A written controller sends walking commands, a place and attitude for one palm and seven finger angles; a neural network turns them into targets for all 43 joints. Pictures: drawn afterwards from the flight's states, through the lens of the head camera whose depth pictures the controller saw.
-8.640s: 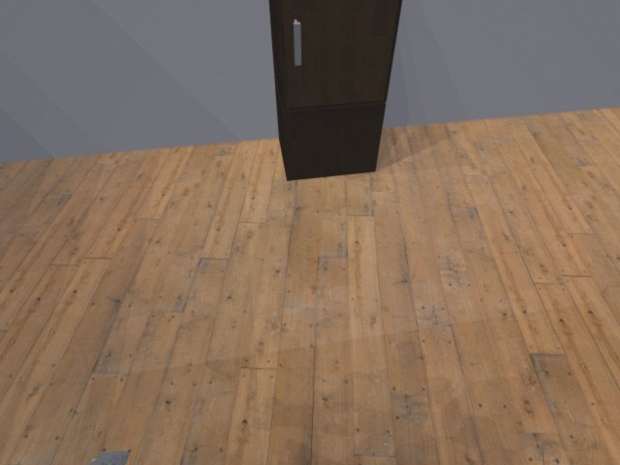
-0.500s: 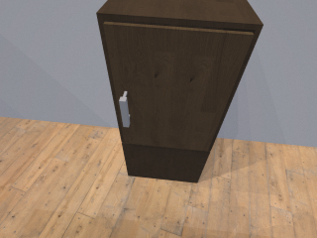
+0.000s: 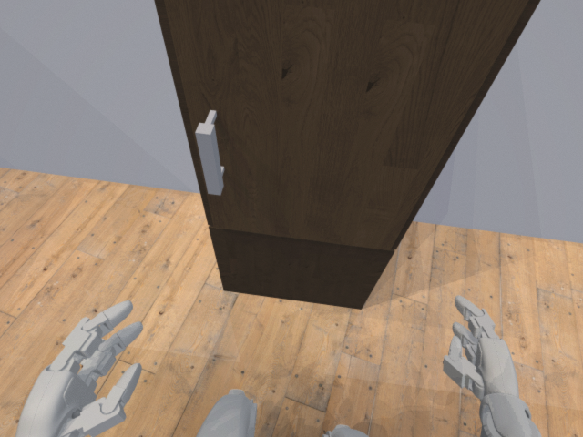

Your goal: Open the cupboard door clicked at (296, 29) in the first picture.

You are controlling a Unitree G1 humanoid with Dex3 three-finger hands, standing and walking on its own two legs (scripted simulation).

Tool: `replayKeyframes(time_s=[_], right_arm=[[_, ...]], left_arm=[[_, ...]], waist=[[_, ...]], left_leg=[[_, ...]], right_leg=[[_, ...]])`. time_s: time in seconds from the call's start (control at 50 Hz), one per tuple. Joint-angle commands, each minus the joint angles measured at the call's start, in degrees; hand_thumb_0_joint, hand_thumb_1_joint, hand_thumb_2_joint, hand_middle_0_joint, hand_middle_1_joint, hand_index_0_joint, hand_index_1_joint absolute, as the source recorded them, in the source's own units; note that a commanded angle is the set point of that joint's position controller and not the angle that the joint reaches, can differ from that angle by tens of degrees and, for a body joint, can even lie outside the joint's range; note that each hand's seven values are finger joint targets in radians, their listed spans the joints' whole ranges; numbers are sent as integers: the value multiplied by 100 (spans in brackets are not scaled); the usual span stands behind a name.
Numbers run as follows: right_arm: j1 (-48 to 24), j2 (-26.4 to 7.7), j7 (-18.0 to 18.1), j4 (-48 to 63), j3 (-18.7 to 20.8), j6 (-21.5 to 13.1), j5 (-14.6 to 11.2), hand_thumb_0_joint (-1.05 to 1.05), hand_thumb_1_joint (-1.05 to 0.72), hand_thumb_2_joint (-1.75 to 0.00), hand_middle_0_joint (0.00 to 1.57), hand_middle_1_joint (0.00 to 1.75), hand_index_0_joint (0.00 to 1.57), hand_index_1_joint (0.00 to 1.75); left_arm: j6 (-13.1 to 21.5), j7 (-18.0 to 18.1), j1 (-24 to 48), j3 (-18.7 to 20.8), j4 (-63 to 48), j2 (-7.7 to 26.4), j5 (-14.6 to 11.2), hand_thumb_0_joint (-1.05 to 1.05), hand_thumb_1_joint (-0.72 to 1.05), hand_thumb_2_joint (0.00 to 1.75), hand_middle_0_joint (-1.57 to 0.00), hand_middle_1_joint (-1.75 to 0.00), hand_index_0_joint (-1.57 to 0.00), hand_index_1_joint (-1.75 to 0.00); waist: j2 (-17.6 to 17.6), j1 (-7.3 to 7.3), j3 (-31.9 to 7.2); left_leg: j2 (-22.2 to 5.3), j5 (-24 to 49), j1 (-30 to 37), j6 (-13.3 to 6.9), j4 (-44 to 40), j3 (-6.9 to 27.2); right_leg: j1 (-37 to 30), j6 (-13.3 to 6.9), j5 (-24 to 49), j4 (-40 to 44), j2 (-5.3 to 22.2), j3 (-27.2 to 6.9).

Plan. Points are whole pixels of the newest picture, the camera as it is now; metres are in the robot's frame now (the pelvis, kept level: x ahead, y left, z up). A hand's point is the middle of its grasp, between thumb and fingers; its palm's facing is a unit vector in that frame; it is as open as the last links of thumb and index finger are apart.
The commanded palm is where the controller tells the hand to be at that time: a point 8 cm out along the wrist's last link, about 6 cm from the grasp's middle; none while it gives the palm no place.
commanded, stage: raise the hand with hooked fingers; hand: left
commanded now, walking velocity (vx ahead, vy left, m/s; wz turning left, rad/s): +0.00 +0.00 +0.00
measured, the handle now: (213, 153) +0.55 +0.19 +0.03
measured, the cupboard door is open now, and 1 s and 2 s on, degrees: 0 0 0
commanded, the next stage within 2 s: move the hooked fingers beside the handle in 1.70 s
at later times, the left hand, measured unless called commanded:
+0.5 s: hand (92, 376) +0.18 +0.25 +0.02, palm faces -0.02 -1.00 -0.06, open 11.5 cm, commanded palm +0.16 +0.30 +0.03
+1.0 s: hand (64, 346) +0.21 +0.29 +0.02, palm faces -0.03 -1.00 -0.06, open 13.8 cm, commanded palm +0.20 +0.34 +0.03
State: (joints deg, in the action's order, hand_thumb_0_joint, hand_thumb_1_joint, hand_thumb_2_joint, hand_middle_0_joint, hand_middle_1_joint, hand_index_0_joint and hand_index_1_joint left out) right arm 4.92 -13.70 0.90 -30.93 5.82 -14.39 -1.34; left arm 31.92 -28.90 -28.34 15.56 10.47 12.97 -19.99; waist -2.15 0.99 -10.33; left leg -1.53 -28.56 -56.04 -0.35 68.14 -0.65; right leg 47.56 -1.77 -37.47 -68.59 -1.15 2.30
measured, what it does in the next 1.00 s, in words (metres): shifts its weight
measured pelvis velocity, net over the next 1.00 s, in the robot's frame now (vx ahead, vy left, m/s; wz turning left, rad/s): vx -0.05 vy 0.03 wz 0.00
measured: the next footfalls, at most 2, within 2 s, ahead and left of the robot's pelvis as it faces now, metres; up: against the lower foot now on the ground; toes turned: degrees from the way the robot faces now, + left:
none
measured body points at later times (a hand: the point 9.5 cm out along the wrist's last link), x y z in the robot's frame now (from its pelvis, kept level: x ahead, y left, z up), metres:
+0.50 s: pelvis -0.04 +0.02 -0.02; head +0.04 +0.03 +0.42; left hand +0.18 +0.30 +0.03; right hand +0.13 -0.23 -0.10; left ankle +0.04 +0.12 -0.64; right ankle -0.04 -0.10 -0.64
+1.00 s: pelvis -0.05 +0.03 -0.01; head +0.03 +0.07 +0.43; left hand +0.20 +0.35 +0.03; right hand +0.13 -0.21 -0.07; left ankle +0.04 +0.12 -0.64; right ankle -0.04 -0.10 -0.64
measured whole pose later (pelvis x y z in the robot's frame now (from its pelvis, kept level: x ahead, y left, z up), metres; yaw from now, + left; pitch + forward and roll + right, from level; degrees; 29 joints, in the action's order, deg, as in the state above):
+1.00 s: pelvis -0.05 +0.03 -0.01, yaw +0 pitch +17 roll -6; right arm 14.2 -14.5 3.5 -29.7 -2.0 -12.3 -2.0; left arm 21.2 -27.0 -9.2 20.8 14.0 23.1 -19.9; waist 1.0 -1.0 -9.0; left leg -1.3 -24.6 -63.9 -3.1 71.0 1.6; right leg 53.3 0.6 -32.6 -68.5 -1.4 4.5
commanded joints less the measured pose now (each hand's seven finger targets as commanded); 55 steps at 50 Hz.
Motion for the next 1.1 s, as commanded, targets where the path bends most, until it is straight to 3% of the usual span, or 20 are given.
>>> replayKeyframes(time_s=[0.0,0.04,0.1,0.14,0.16,0.22,0.24,0.28,0.34,0.4,0.44,0.46,0.54,0.66,0.74,0.78,0.82,0.94,1.04,1.08], right_arm=[[370,-596,118,726,144,-233,70,0,-90,-90,20,30,20,30],[461,-662,190,595,97,-243,139,0,-90,-90,20,30,20,30],[386,-703,242,506,93,-262,98,0,-90,-90,20,30,20,30],[331,-732,272,516,78,-235,53,0,-90,-90,20,30,20,30],[302,-720,271,577,67,-199,23,0,-90,-90,20,30,20,30],[235,-661,296,708,50,-75,-57,0,-90,-90,20,30,20,30],[176,-638,303,709,38,-47,-54,0,-90,-90,20,30,20,30],[182,-590,286,786,-5,-22,-60,0,-90,-90,20,30,20,30],[204,-607,300,762,-46,-11,-61,0,-90,-90,20,30,20,30],[336,-706,326,773,-102,-47,-86,0,-90,-90,20,30,20,30],[397,-776,350,782,-139,-70,-89,0,-90,-90,20,30,20,30],[462,-812,358,808,-150,-85,-97,0,-90,-90,20,30,20,30],[573,-891,384,836,-175,-90,-126,0,-90,-90,20,30,20,30],[689,-970,363,863,-227,-70,-125,0,-90,-90,20,30,20,30],[768,-1036,343,857,-251,-41,-106,0,-90,-90,20,30,20,30],[779,-1067,335,888,-263,-40,-110,0,-90,-90,20,30,20,30],[812,-1095,343,880,-277,-41,-111,0,-90,-90,20,30,20,30],[922,-1154,342,851,-296,-75,-83,0,-90,-90,20,30,20,30],[998,-1184,354,800,-292,-48,-86,0,-90,-90,20,30,20,30],[989,-1199,349,806,-291,-29,-88,0,-90,-90,20,30,20,30]], left_arm=[[342,35,57,517,-2297,775,-312,0,41,69,-24,-62,-24,-62],[405,51,626,324,-2676,922,-167,0,36,67,-24,-64,-24,-64],[250,-66,566,264,-2445,894,-92,0,29,64,-24,-69,-24,-69],[-44,-153,546,488,-2215,1078,-175,0,25,62,-25,-72,-25,-72],[-217,-168,360,549,-2187,1085,-186,0,22,61,-25,-74,-25,-74],[-708,-63,127,829,-1960,1157,-324,0,15,58,-25,-78,-25,-78],[-831,-19,102,978,-1778,1245,-360,0,13,57,-25,-80,-25,-80],[-852,132,172,941,-2016,1215,-383,0,8,55,-26,-82,-26,-82],[-762,323,369,937,-1730,1230,-351,0,1,52,-26,-87,-26,-87],[-530,384,698,695,-1681,1200,-271,0,-6,49,-27,-92,-27,-92],[-478,392,1005,748,-1535,1406,-240,0,-10,47,-27,-94,-27,-94],[-422,379,1067,735,-1635,1444,-227,0,-13,46,-27,-96,-27,-96],[-453,430,1283,841,-1503,1681,-191,0,-22,42,-28,-102,-28,-102],[-495,531,1556,867,-1490,1770,-145,0,-36,36,-29,-111,-29,-111],[-607,496,1768,917,-1057,1861,-115,0,-45,32,-30,-117,-30,-117],[-617,417,1959,914,-1040,1891,-133,0,-50,30,-30,-120,-30,-120],[-651,328,2126,868,-912,1880,-125,0,-50,30,-30,-120,-30,-120],[-696,125,2644,1125,-765,2225,-166,0,-50,30,-30,-120,-30,-120],[-793,-65,2960,1275,-404,2346,-236,0,-50,30,-30,-120,-30,-120],[-837,-128,3127,1313,-357,2405,-250,0,-50,30,-30,-120,-30,-120]], waist=[[771,-17,-1548],[820,-221,-1459],[838,-246,-1369],[756,-170,-1512],[776,-63,-1663],[448,55,-1833],[465,159,-1835],[522,149,-1895],[300,74,-1488],[348,-88,-1236],[476,-101,-1033],[485,-98,-1145],[674,-76,-1029],[1047,-100,-1059],[869,-172,-860],[1001,-181,-943],[976,-232,-918],[1094,-181,-1206],[934,-210,-1291],[1072,-196,-1408]], left_leg=[[65,2646,1544,-137,-136,221],[15,2695,1525,-200,88,315],[-35,2402,1414,-221,69,379],[-17,2262,1262,-222,99,404],[-22,2238,1292,-209,3,401],[5,2017,1165,-192,-163,375],[14,2050,1130,-178,-158,395],[21,1933,1153,-159,-276,400],[0,1452,842,-147,-317,438],[-2,807,760,-159,-446,448],[9,471,631,-158,-508,476],[5,383,752,-163,-589,477],[11,-55,854,-159,-866,558],[-4,-336,1249,-109,-1208,711],[-17,-556,1201,-96,-1299,812],[-6,-568,1276,-86,-1296,798],[-12,-517,1337,-92,-1273,803],[-31,-75,1630,-56,-1191,880],[-54,259,1665,-54,-1067,867],[-55,360,1763,-39,-1068,859]], right_leg=[[-76,194,3653,677,-8,-353],[333,132,3457,540,-82,-284],[650,65,2810,580,-134,-145],[570,25,2590,574,-171,-129],[499,33,2535,611,-146,-95],[197,106,2366,785,-105,-125],[162,77,2358,745,-136,-97],[145,99,2184,776,-96,-63],[390,82,1530,867,-134,-80],[745,88,713,994,-119,-99],[842,41,409,1009,-123,-124],[854,44,352,1022,-119,-103],[882,15,270,1035,-133,-19],[960,-6,426,990,-142,156],[1036,-9,410,1006,-171,205],[1047,3,406,1019,-145,197],[1095,3,473,1032,-152,198],[1131,-44,734,920,-183,226],[1191,-34,892,871,-202,246],[1221,-24,929,866,-172,244]])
